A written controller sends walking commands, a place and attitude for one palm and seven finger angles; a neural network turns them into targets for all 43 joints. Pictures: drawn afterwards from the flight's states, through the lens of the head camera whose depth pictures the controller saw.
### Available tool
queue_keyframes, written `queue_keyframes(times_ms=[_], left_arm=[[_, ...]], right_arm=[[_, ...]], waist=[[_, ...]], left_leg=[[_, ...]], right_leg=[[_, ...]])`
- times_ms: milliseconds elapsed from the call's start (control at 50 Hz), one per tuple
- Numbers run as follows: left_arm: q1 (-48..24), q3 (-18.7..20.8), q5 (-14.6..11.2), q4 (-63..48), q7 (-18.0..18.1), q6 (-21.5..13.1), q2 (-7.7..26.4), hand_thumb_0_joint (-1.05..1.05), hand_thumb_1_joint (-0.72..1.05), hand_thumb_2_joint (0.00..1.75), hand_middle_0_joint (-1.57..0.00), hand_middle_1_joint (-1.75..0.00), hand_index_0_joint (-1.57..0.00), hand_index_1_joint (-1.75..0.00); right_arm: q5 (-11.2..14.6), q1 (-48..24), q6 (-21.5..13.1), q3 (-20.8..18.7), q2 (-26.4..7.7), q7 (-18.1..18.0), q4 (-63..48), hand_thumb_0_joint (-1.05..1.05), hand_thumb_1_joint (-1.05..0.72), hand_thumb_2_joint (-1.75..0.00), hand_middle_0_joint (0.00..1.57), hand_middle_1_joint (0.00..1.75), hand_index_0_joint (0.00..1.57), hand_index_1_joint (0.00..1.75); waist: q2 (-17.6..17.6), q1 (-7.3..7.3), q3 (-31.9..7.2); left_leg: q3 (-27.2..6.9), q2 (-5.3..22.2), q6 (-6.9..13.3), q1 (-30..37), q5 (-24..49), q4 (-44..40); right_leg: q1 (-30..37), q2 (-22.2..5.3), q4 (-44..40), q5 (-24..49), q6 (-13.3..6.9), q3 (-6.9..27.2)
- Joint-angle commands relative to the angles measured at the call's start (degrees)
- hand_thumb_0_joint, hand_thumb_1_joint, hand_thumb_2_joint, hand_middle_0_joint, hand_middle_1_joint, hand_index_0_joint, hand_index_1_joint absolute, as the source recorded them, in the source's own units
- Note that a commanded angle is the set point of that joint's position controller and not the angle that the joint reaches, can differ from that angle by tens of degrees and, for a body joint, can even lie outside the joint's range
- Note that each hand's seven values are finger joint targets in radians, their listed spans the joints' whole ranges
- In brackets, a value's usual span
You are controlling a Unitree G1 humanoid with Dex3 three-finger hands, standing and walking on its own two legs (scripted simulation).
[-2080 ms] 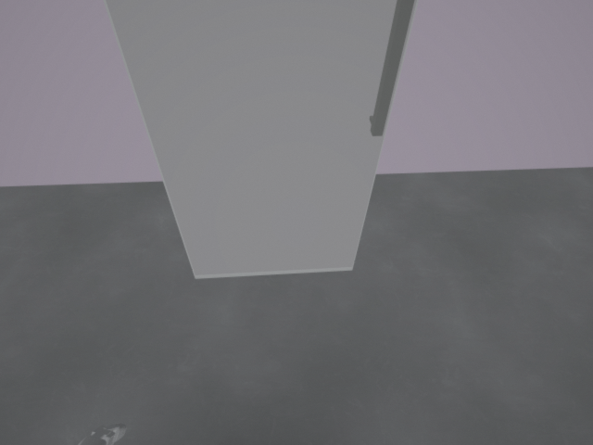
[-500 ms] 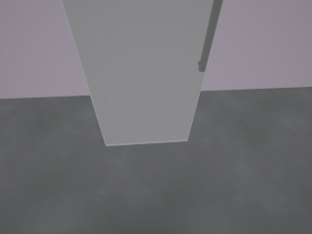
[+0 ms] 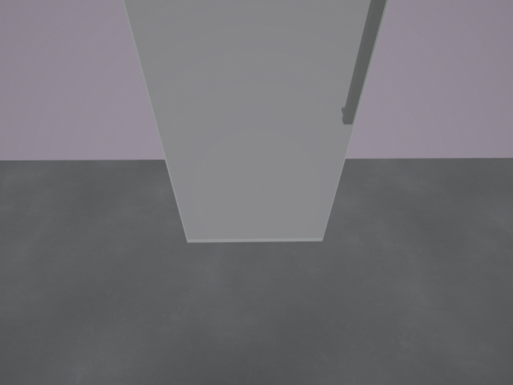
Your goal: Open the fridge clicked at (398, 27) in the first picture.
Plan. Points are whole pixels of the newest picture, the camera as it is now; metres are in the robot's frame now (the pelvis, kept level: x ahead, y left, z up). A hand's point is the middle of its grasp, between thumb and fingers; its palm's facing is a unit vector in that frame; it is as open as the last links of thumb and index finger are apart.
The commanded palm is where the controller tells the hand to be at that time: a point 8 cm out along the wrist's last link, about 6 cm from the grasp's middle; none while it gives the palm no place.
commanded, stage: take the last steps up to it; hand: right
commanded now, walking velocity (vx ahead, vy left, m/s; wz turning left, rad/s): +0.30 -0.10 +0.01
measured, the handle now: (364, 41) +0.83 -0.21 +0.19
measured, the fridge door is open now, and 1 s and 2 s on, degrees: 0 0 0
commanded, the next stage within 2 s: come to a stop and stand still in 0.70 s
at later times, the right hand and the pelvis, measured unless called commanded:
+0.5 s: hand (356, 330) +0.28 -0.19 -0.18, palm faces -0.08 +0.98 -0.16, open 7.4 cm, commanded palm none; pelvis +0.16 -0.03 -0.02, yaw +3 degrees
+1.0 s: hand (388, 330) +0.29 -0.26 -0.19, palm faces +0.06 +0.98 -0.16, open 7.4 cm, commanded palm none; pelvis +0.32 -0.08 +0.00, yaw +3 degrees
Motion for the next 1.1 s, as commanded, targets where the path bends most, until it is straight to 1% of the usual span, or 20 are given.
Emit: queue_keyframes(times_ms=[0,40,60,80,100,160,240,380,460,480,500,520,580,660,780,840,880,920,980,1080], left_arm=[[3.60,1.51,-0.42,-2.59,0.29,-2.56,4.24,0.00,0.90,0.90,-0.20,-0.30,-0.20,-0.30],[9.69,1.88,-0.33,-0.96,0.56,-3.07,4.83,0.00,0.90,0.90,-0.20,-0.30,-0.20,-0.30],[14.74,2.77,0.16,0.11,0.84,-3.39,8.10,0.00,0.90,0.90,-0.20,-0.30,-0.20,-0.30],[17.59,3.00,0.07,0.56,1.25,-3.68,9.23,0.00,0.90,0.90,-0.20,-0.30,-0.20,-0.30],[16.79,2.42,-0.36,0.49,1.50,-3.85,7.36,0.00,0.90,0.90,-0.20,-0.30,-0.20,-0.30],[14.64,1.09,-0.38,-0.25,2.03,-5.28,4.13,0.00,0.90,0.90,-0.20,-0.30,-0.20,-0.30],[15.88,0.71,-0.72,1.32,2.46,-6.17,2.72,0.00,0.90,0.90,-0.20,-0.30,-0.20,-0.30],[18.11,1.06,-0.53,4.00,2.43,-5.74,1.85,0.00,0.90,0.90,-0.20,-0.30,-0.20,-0.30],[14.51,1.87,-1.23,3.25,2.23,-5.55,3.43,0.00,0.90,0.90,-0.20,-0.30,-0.20,-0.30],[14.41,1.69,-1.68,2.13,1.57,-5.63,1.76,0.00,0.90,0.90,-0.20,-0.30,-0.20,-0.30],[18.42,1.65,-1.96,0.71,1.43,-5.71,-0.82,0.00,0.90,0.90,-0.20,-0.30,-0.20,-0.30],[14.41,2.32,-1.46,0.11,1.66,-5.05,0.58,0.00,0.90,0.90,-0.20,-0.30,-0.20,-0.30],[7.23,1.96,-0.35,-1.42,0.72,-3.55,-2.81,0.00,0.90,0.90,-0.20,-0.30,-0.20,-0.30],[9.80,1.88,0.03,-1.65,0.24,-1.36,-5.07,0.00,0.90,0.90,-0.20,-0.30,-0.20,-0.30],[0.77,1.76,-0.30,-5.66,-0.71,-2.67,-3.13,0.00,0.90,0.90,-0.20,-0.30,-0.20,-0.30],[3.14,1.26,-0.40,-4.12,0.22,-3.50,-1.06,0.00,0.90,0.90,-0.20,-0.30,-0.20,-0.30],[4.48,2.22,-0.50,-4.51,1.33,-4.14,6.88,0.00,0.90,0.90,-0.20,-0.30,-0.20,-0.30],[1.38,2.18,-0.76,-5.01,2.41,-2.95,7.00,0.00,0.90,0.90,-0.20,-0.30,-0.20,-0.30],[-0.79,2.59,-0.51,-5.40,3.70,-1.53,6.88,0.00,0.90,0.90,-0.20,-0.30,-0.20,-0.30],[-3.12,4.10,-0.65,-6.93,3.82,-0.91,7.04,0.00,0.90,0.90,-0.20,-0.30,-0.20,-0.30]], right_arm=[[0.08,2.22,-2.00,-3.82,-12.04,-0.78,-2.60,0.00,-0.90,-0.90,0.20,0.30,0.20,0.30],[-0.03,-0.76,-1.69,-3.52,-8.81,-0.48,-3.72,0.00,-0.90,-0.90,0.20,0.30,0.20,0.30],[-0.10,-2.55,-1.67,-2.91,-5.10,-0.17,-5.04,0.00,-0.90,-0.90,0.20,0.30,0.20,0.30],[-0.52,-6.56,-2.27,-2.57,-3.77,-0.43,-6.99,0.00,-0.90,-0.90,0.20,0.30,0.20,0.30],[-0.75,-7.65,-2.61,-2.71,-4.90,-0.49,-7.14,0.00,-0.90,-0.90,0.20,0.30,0.20,0.30],[-0.67,-5.49,-3.20,-2.83,-3.12,0.53,-5.19,0.00,-0.90,-0.90,0.20,0.30,0.20,0.30],[-0.37,-5.24,-2.52,-2.54,-1.50,0.98,-4.82,0.00,-0.90,-0.90,0.20,0.30,0.20,0.30],[-0.05,-11.68,-3.35,-2.14,-0.16,0.83,-7.38,0.00,-0.90,-0.90,0.20,0.30,0.20,0.30],[-0.81,6.79,-4.61,-3.97,-4.14,-0.07,-1.87,0.00,-0.90,-0.90,0.20,0.30,0.20,0.30],[-1.15,14.33,-5.42,-5.06,-8.40,-0.70,0.10,0.00,-0.90,-0.90,0.20,0.30,0.20,0.30],[-0.49,17.59,-5.52,-6.20,-13.30,-1.39,0.84,0.00,-0.90,-0.90,0.20,0.30,0.20,0.30],[0.59,14.00,-4.87,-6.33,-12.95,-1.49,0.46,0.00,-0.90,-0.90,0.20,0.30,0.20,0.30],[0.12,2.19,-5.11,-3.62,-4.84,-1.71,-1.99,0.00,-0.90,-0.90,0.20,0.30,0.20,0.30],[-0.64,0.44,-5.55,-3.23,-2.68,-1.79,-2.27,0.00,-0.90,-0.90,0.20,0.30,0.20,0.30],[-0.54,3.42,-5.14,-3.66,-6.46,-1.15,-1.14,0.00,-0.90,-0.90,0.20,0.30,0.20,0.30],[-0.21,3.18,-3.68,-2.91,-4.96,-1.86,-0.48,0.00,-0.90,-0.90,0.20,0.30,0.20,0.30],[0.83,8.35,-2.81,-1.89,-2.32,-2.32,0.05,0.00,-0.90,-0.90,0.20,0.30,0.20,0.30],[0.65,8.58,-1.57,-1.62,-2.66,-2.86,0.52,0.00,-0.90,-0.90,0.20,0.30,0.20,0.30],[0.03,6.10,0.20,-2.60,-4.56,-2.94,0.21,0.00,-0.90,-0.90,0.20,0.30,0.20,0.30],[-0.30,5.50,1.74,-4.16,-4.69,-2.28,-1.99,0.00,-0.90,-0.90,0.20,0.30,0.20,0.30]], waist=[[6.83,0.33,5.38],[-0.95,3.10,8.20],[-12.57,5.01,8.87],[-15.91,5.83,11.95],[-11.95,4.81,13.79],[-1.49,2.57,11.50],[-3.88,1.35,9.17],[-6.45,2.32,8.87],[-2.37,-6.24,-0.19],[4.04,-8.82,-5.17],[13.53,-6.55,-12.30],[6.21,-6.12,-6.92],[1.59,-1.00,7.78],[5.59,2.99,6.86],[8.66,0.03,3.91],[4.68,1.32,0.95],[-11.61,0.14,-5.56],[-12.60,0.13,-1.93],[-10.63,0.96,1.89],[-4.96,0.87,-5.86]], left_leg=[[-14.72,12.91,7.95,-4.63,-20.93,-12.87],[-6.79,6.18,5.18,-15.53,-19.40,-2.37],[2.57,0.18,2.58,-23.14,-14.92,13.19],[5.65,0.17,1.43,-29.03,-14.11,24.12],[2.70,3.55,1.62,-31.25,-11.66,29.69],[3.79,6.89,0.72,-30.97,-4.73,34.73],[6.77,7.10,-0.42,-29.02,1.13,31.49],[12.05,3.27,1.78,-18.90,3.42,11.11],[11.54,1.07,4.13,7.96,9.43,1.52],[-0.54,11.88,8.02,21.05,11.70,-0.26],[-27.72,28.98,15.59,29.38,18.78,-7.24],[-27.72,29.74,17.08,22.50,12.17,-12.01],[-12.94,22.84,11.74,-3.79,0.60,-16.77],[1.48,17.57,8.75,-11.98,8.08,-18.27],[3.27,16.16,7.76,-4.62,12.82,-13.86],[6.68,11.52,3.82,-2.31,17.82,-2.98],[9.22,5.55,-1.71,-5.65,-2.41,4.81],[6.81,4.48,-2.90,-5.58,-18.42,16.08],[2.63,4.91,-2.70,-9.55,-17.31,28.53],[0.79,2.95,-3.88,-15.10,-9.92,40.92]], right_leg=[[-2.26,-0.27,-1.90,-0.28,-0.93,-0.28],[5.68,-3.17,-11.41,-5.91,-2.94,6.39],[9.96,-12.03,-20.29,-13.37,-6.51,19.22],[9.68,-18.83,-27.06,-13.26,-9.91,28.46],[9.13,-19.69,-27.42,-9.19,-11.47,28.63],[11.51,-16.00,-23.95,14.03,-11.82,18.26],[13.70,-11.74,-22.86,30.06,-10.76,8.40],[15.69,-9.96,-19.20,47.72,-9.50,1.79],[8.51,-7.98,4.51,54.20,-6.02,-0.99],[-3.49,-4.24,20.01,35.73,-4.05,-2.31],[-16.02,4.29,40.07,-5.35,-1.54,-2.08],[-18.57,1.53,46.34,-6.62,-2.73,4.37],[-17.77,-4.58,42.12,3.28,-2.17,4.78],[-11.59,-5.42,28.22,6.08,0.40,1.41],[-8.14,-3.25,8.35,10.27,1.37,-2.32],[2.70,-2.32,-5.97,22.18,2.26,-1.68],[12.73,-16.36,-7.55,56.98,-3.83,10.99],[8.32,-20.44,-11.88,67.86,-9.20,11.96],[4.76,-20.26,-11.33,69.29,-10.47,10.09],[8.59,-19.05,-11.00,56.42,-9.98,5.83]])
